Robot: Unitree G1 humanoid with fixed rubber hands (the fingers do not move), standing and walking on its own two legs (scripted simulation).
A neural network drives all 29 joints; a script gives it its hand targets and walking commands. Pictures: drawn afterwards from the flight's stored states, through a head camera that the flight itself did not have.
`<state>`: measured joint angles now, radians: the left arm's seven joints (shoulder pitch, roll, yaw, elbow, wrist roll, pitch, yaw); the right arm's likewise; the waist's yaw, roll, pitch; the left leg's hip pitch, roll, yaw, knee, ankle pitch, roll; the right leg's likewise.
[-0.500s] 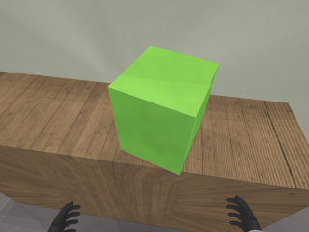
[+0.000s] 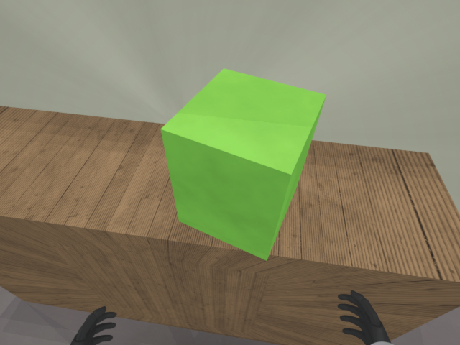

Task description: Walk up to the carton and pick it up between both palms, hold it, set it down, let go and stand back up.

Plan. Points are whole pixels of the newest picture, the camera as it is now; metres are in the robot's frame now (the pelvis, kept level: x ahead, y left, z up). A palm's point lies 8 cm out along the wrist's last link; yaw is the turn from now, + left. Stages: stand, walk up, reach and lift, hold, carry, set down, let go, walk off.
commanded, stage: stand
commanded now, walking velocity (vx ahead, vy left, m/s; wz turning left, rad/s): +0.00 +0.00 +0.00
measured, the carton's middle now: (245, 164) +0.42 -0.03 +0.09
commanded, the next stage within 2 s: walk up in 0.86 s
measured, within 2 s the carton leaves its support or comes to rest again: neither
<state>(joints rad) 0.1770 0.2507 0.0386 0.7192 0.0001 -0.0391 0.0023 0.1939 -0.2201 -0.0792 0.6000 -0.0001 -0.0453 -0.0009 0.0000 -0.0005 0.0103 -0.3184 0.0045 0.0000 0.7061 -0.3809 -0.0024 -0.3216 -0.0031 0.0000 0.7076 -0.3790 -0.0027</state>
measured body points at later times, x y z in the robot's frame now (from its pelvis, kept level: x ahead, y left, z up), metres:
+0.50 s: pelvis -0.01 +0.00 +0.00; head -0.01 +0.00 +0.45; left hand +0.14 +0.26 -0.10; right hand +0.16 -0.26 -0.08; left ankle +0.00 +0.12 -0.72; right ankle +0.00 -0.12 -0.72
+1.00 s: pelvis -0.02 +0.00 +0.00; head -0.02 +0.00 +0.45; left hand +0.13 +0.27 -0.10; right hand +0.16 -0.26 -0.07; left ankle +0.00 +0.12 -0.72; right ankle +0.00 -0.12 -0.72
